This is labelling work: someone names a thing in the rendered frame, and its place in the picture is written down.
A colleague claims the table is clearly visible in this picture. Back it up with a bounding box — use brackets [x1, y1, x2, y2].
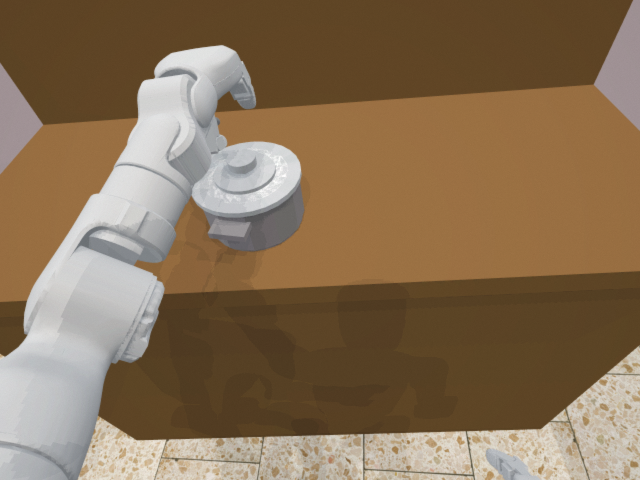
[0, 0, 640, 440]

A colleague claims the pot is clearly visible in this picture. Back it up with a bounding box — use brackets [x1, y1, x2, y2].
[203, 184, 304, 251]

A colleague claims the robot left forearm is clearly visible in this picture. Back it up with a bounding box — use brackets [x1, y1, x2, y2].
[24, 64, 218, 335]

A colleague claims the knob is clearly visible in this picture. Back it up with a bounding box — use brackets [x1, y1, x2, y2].
[226, 149, 257, 174]

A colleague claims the left robot hand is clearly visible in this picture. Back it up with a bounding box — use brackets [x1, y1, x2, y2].
[154, 45, 256, 154]

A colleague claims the left robot upper arm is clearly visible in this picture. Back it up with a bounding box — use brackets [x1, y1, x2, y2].
[0, 246, 165, 480]

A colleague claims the right robot hand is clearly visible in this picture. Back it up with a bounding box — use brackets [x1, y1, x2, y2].
[486, 449, 540, 480]

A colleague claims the lid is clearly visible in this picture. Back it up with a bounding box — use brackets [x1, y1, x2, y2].
[192, 142, 302, 218]

